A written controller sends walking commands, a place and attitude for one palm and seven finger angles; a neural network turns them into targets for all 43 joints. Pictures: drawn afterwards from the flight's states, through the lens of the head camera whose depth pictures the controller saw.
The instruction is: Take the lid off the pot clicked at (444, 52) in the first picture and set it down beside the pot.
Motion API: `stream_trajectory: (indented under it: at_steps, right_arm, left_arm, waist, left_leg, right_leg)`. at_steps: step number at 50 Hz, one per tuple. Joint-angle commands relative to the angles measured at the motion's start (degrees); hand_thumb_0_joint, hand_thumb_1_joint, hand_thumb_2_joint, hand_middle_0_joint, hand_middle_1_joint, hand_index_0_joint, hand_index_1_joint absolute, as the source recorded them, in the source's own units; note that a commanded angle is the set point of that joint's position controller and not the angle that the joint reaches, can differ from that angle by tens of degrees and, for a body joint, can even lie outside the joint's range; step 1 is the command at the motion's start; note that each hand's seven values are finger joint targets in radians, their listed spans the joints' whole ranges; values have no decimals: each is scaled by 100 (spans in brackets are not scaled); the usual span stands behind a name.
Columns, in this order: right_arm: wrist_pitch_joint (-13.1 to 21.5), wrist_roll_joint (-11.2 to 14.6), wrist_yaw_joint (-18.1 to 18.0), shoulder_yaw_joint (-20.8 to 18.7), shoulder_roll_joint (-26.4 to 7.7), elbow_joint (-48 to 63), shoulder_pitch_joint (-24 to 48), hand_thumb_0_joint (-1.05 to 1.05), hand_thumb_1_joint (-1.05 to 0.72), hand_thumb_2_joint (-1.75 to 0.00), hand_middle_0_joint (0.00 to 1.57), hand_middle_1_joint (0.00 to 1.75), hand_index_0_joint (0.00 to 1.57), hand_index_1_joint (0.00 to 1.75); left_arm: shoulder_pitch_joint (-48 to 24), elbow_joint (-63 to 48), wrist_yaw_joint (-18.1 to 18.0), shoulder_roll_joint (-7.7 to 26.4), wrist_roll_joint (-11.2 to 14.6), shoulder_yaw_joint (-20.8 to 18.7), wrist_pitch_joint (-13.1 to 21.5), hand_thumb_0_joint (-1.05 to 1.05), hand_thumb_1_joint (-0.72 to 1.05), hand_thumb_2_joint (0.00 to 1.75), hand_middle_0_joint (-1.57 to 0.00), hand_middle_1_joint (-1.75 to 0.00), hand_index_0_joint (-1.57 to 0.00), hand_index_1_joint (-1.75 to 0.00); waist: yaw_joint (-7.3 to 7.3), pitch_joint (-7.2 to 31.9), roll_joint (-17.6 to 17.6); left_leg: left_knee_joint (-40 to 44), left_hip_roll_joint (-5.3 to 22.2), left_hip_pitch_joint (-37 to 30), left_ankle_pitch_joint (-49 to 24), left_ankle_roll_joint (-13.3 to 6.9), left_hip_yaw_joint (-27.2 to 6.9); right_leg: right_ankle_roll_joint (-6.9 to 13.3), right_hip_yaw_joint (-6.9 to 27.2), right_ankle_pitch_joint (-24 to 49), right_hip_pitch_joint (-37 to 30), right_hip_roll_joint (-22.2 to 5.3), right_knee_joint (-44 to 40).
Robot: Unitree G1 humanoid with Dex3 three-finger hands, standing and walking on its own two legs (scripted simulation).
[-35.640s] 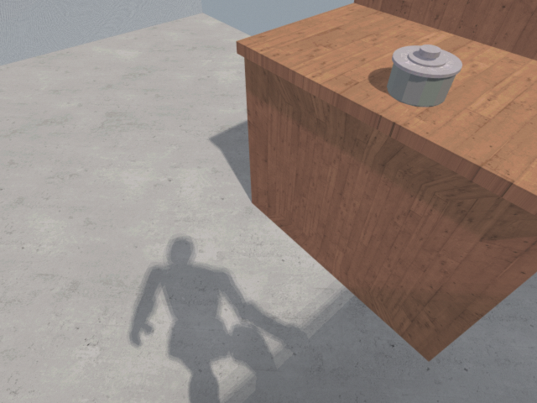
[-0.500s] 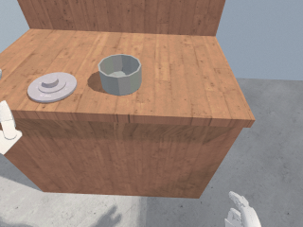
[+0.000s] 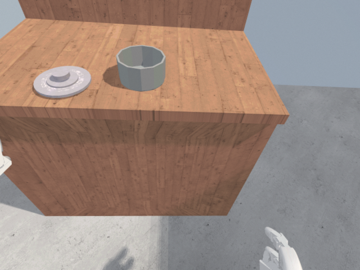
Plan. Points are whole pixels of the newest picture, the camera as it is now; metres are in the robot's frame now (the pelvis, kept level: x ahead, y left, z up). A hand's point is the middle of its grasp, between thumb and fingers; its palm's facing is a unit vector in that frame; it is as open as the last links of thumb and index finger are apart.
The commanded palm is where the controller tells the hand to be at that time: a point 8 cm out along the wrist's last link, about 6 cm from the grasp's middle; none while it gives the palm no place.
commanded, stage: step back with the hand held close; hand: left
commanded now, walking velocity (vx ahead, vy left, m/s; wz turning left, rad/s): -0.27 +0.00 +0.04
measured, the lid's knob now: (61, 74) +0.61 +0.39 +0.10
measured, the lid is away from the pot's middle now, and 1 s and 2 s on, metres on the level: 0.24 0.24 0.24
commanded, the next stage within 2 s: stop stepping back and stand still in 0.28 s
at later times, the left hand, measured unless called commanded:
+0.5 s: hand out of the picture +0.06 +0.25 +0.24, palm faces +0.39 -0.81 -0.44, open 7.4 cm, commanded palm -0.03 +0.29 +0.28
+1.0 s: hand out of the picture -0.03 +0.22 +0.23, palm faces +0.31 -0.84 -0.45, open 7.4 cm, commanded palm -0.09 +0.29 +0.28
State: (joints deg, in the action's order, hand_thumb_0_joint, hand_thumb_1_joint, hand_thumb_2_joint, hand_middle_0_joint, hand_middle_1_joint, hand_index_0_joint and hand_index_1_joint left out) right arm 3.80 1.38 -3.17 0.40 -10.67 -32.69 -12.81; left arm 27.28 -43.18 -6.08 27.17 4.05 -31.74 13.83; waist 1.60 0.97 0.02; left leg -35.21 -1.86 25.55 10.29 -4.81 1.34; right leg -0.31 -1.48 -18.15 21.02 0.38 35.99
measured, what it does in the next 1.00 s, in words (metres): walks backwards: right foot, then left foot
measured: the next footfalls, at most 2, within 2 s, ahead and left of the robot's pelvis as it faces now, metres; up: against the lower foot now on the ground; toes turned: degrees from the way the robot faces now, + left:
right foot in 0.12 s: -0.01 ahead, -0.15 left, +0.00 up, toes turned +1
left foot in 0.32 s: +0.00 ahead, +0.11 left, +0.00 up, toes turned +1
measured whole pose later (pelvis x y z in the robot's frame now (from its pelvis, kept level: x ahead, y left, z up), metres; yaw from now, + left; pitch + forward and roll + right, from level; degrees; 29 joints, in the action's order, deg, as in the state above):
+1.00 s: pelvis -0.22 +0.01 +0.00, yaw -1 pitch +1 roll +1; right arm 6.7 0.3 -2.6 1.7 -8.6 -32.3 -16.8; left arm 34.9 -46.6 -6.6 25.6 4.4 -26.0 8.4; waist 4.0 2.7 -3.4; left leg -33.9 3.7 18.3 16.5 2.0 3.2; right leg -0.1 -5.4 -22.7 18.9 0.9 39.3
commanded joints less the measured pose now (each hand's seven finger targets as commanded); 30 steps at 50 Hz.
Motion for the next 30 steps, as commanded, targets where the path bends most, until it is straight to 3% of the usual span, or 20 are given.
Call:
stream_trajectory:
  at_steps: [1,5,7,8,9,11,14,15,16,18,19,20,21,22,23,25,27,28,29,30]
  right_arm:
    - [524,-158,-89,-287,-808,971,557,0,-90,-90,20,30,20,30]
    - [593,-84,-82,-320,-747,763,498,0,-90,-90,20,30,20,30]
    - [572,-81,-64,-363,-747,539,416,0,-90,-90,20,30,20,30]
    - [582,-159,-35,-345,-706,352,281,0,-90,-90,20,30,20,30]
    - [554,-56,-38,-438,-738,314,283,0,-90,-90,20,30,20,30]
    - [487,22,-37,-447,-754,516,421,0,-90,-90,20,30,20,30]
    - [481,-38,-83,-292,-804,584,537,0,-90,-90,20,30,20,30]
    - [517,-63,-123,-305,-940,651,571,0,-90,-90,20,30,20,30]
    - [571,-129,-135,-337,-963,711,592,0,-90,-90,20,30,20,30]
    - [745,-262,-29,-417,-828,645,379,0,-90,-90,20,30,20,30]
    - [730,-139,198,-559,-2019,-825,219,0,-90,-90,20,30,20,30]
    - [739,-26,253,-541,-608,1014,849,0,-90,-90,20,30,20,30]
    - [860,-156,62,-528,-848,629,275,0,-90,-90,20,30,20,30]
    - [839,-106,133,-552,-810,915,223,0,-90,-90,20,30,20,30]
    - [774,-2,217,-484,-752,1086,410,0,-90,-90,20,30,20,30]
    - [698,-41,200,-340,-616,1176,680,0,-90,-90,20,30,20,30]
    - [590,-88,134,-280,-545,1012,526,0,-90,-90,20,30,20,30]
    - [494,-92,104,-292,-528,929,452,0,-90,-90,20,30,20,30]
    - [388,-99,51,-346,-621,718,435,0,-90,-90,20,30,20,30]
    - [331,-130,-33,-343,-759,466,433,0,-90,-90,20,30,20,30]
  left_arm:
    - [-798,-1385,-268,1020,-59,-749,398,0,90,90,-20,-30,-20,-30]
    - [-849,-813,-276,979,-55,-623,345,0,90,90,-20,-30,-20,-30]
    - [-1153,-569,-259,1005,-34,-510,423,0,90,90,-20,-30,-20,-30]
    - [-1247,-335,-289,1088,-29,-586,490,0,90,90,-20,-30,-20,-30]
    - [-1409,-344,-258,1029,-56,-461,452,0,90,90,-20,-30,-20,-30]
    - [-1278,-317,-173,951,-53,-427,309,0,90,90,-20,-30,-20,-30]
    - [-1530,-321,-120,921,-100,-282,258,0,90,90,-20,-30,-20,-30]
    - [-1531,-458,-136,860,-100,-256,309,0,90,90,-20,-30,-20,-30]
    - [-1533,-638,-166,937,-58,-387,370,0,90,90,-20,-30,-20,-30]
    - [-1309,-864,-140,1101,38,-587,507,0,90,90,-20,-30,-20,-30]
    - [-463,4190,451,-1180,-265,2501,-960,0,90,90,-20,-30,-20,-30]
    - [-3053,-3520,38,1666,212,-642,56,0,90,90,-20,-30,-20,-30]
    - [-1361,-1835,-125,1844,177,-1513,354,0,90,90,-20,-30,-20,-30]
    - [-293,-2268,-112,1455,169,-995,390,0,90,90,-20,-30,-20,-30]
    - [597,-2387,-172,1592,290,-1313,156,0,90,90,-20,-30,-20,-30]
    - [439,-3182,-233,1474,219,-1139,164,0,90,90,-20,-30,-20,-30]
    - [611,-2699,-327,1444,59,-1127,134,0,90,90,-20,-30,-20,-30]
    - [488,-2321,-344,1603,2,-1232,98,0,90,90,-20,-30,-20,-30]
    - [-92,-1993,-350,1606,9,-1189,98,0,90,90,-20,-30,-20,-30]
    - [-748,-885,-381,1690,90,-1200,71,0,90,90,-20,-30,-20,-30]
  waist:
    - [-86,480,1523]
    - [-7,425,513]
    - [83,353,-264]
    - [106,516,-279]
    - [85,760,-848]
    - [46,566,-1045]
    - [112,-223,-81]
    - [61,-285,898]
    - [26,-64,1635]
    - [-18,531,1857]
    - [547,305,2322]
    - [-155,1527,523]
    - [-59,1465,1179]
    - [-200,1870,377]
    - [-232,1899,922]
    - [-206,1760,1868]
    - [-124,1469,1556]
    - [-80,1165,535]
    - [-46,672,-507]
    - [4,48,-741]
  left_leg:
    - [2661,1562,1343,2778,28,-1872]
    - [1444,954,404,2221,370,-1160]
    - [-431,515,-780,1265,564,-659]
    - [-1144,419,-1162,842,582,-541]
    - [-1687,385,-1166,1051,552,-634]
    - [-1969,408,-817,1146,478,-615]
    - [375,696,-614,292,398,-782]
    - [1222,1145,-360,-746,203,-1285]
    - [1527,1754,-98,-1847,-55,-1848]
    - [1470,2166,-625,-2977,-427,-2092]
    - [156,2246,-517,-5447,-426,-2570]
    - [1397,2125,-1115,-2687,-336,-1608]
    - [1197,1933,-1104,-1860,-476,-1690]
    - [1084,1498,-1332,-1034,-228,-1397]
    - [1658,1472,-1179,211,-134,-1383]
    - [2169,1198,-67,2565,206,-995]
    - [1726,781,937,3176,523,-447]
    - [391,397,966,2847,654,-160]
    - [-2111,101,465,1927,720,-163]
    - [-3264,255,600,1389,689,-452]
  right_leg:
    - [115,67,-725,-1246,147,1107]
    - [394,277,-717,-650,-296,-983]
    - [803,1242,-575,686,-1319,-2083]
    - [933,1521,646,818,-1822,-2224]
    - [936,1361,1056,778,-1943,-2019]
    - [892,1009,1932,620,-1886,-1665]
    - [412,470,1773,650,-1177,-897]
    - [138,184,1313,500,-513,-38]
    - [-29,39,623,252,-29,1017]
    - [-16,446,-1443,762,182,2389]
    - [-144,1029,-1202,1907,9,3879]
    - [-261,863,-1600,492,306,3495]
    - [-168,582,-1387,654,149,3058]
    - [-139,286,-1314,397,234,2318]
    - [-150,-35,-1043,39,237,1857]
    - [-15,-431,-904,-1326,256,544]
    - [259,-406,-962,-2433,118,-412]
    - [619,435,-1781,-1924,-522,-1408]
    - [1245,2576,-2706,-239,-1852,-2662]
    - [1404,3014,-2341,580,-2459,-3153]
